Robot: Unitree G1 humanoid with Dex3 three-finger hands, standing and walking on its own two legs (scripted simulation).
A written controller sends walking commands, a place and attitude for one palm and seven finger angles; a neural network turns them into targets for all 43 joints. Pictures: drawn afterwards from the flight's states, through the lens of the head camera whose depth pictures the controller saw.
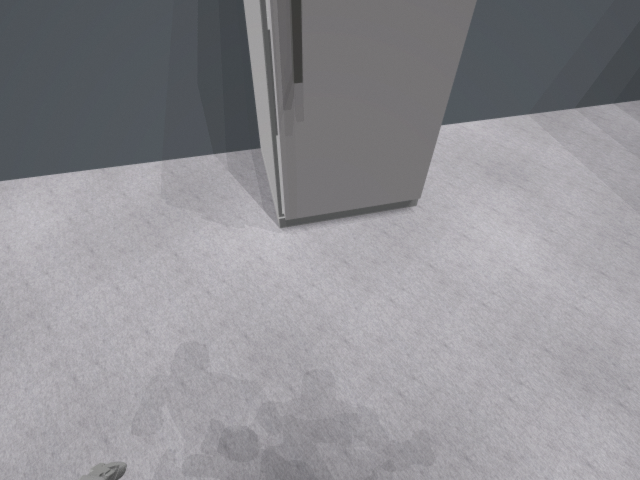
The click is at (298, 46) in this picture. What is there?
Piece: fridge door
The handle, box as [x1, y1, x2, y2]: [289, 0, 302, 82]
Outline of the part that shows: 289,0 292,79 294,82 302,82 300,0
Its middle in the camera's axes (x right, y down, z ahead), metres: -0.07 -0.63 +0.96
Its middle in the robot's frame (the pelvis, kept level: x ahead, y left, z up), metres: +1.16 +0.13 +0.18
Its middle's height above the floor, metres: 0.95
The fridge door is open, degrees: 0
